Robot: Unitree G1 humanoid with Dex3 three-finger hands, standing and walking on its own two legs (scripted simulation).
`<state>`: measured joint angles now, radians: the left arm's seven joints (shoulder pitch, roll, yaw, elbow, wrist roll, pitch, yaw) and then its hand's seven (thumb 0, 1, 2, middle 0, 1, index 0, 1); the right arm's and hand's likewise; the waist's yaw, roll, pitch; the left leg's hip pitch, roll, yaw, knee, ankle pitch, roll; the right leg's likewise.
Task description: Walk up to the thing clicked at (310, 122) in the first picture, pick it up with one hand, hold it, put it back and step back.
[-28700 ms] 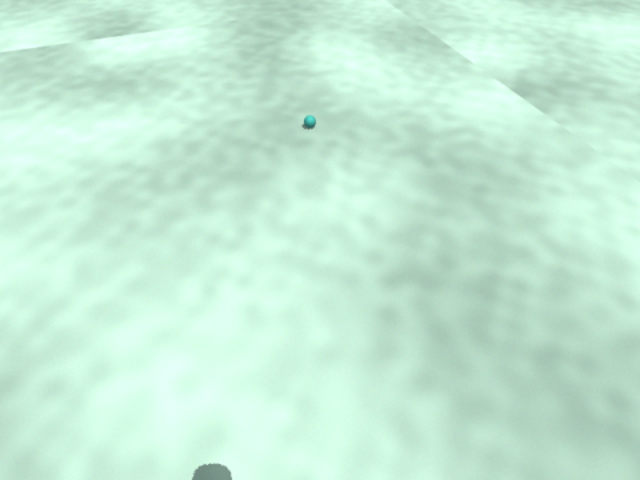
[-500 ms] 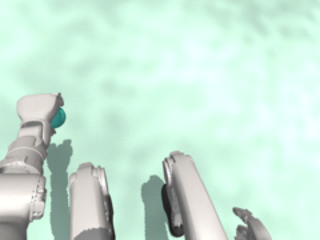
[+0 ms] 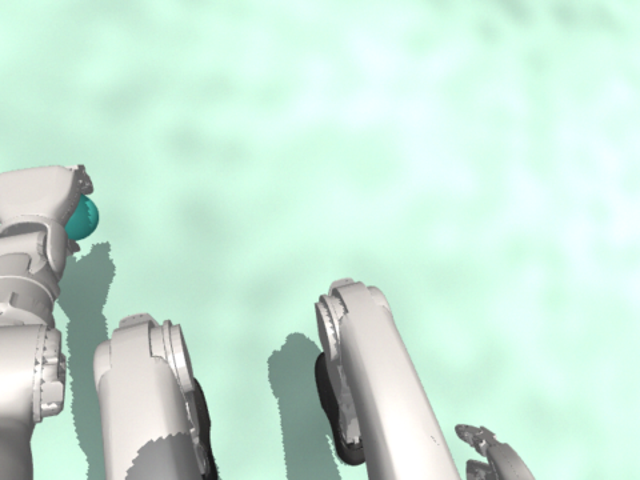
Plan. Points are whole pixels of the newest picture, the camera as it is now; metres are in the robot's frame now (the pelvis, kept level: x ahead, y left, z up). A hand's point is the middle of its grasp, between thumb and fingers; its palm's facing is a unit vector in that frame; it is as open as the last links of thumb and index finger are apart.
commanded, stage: crouch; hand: left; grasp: from above
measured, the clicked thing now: (70, 216) +0.47 +0.26 -0.21
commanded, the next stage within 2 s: lower in 0.24 s
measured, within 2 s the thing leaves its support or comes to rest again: neither
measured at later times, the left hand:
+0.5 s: hand (68, 224) +0.46 +0.27 -0.22, palm faces -0.48 -0.05 -0.88, open 9.3 cm
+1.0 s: hand (85, 227) +0.47 +0.26 -0.28, palm faces -0.46 -0.07 -0.88, open 9.3 cm
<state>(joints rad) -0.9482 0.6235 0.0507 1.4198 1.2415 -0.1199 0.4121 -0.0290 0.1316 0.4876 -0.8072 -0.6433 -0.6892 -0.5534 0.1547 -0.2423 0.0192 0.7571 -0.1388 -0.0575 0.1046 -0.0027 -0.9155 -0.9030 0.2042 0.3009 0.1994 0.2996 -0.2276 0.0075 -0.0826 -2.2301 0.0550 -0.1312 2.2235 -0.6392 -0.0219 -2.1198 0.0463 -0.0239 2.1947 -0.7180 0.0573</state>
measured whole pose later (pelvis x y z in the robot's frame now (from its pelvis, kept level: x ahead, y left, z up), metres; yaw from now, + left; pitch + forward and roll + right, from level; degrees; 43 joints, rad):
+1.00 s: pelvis +0.00 +0.00 -0.07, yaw -4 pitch +33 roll -9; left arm -1.01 0.78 0.12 1.56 1.24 -0.15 0.49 -0.03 0.13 0.48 -0.83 -0.62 -0.71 -0.54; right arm 0.10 -0.28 0.14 0.74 -0.20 -0.10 0.15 0.00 -0.91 -0.90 0.20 0.30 0.20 0.30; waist -0.29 -0.05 0.06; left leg -2.38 0.05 -0.22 2.46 -0.67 -0.05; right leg -2.26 0.08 -0.08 2.39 -0.73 0.06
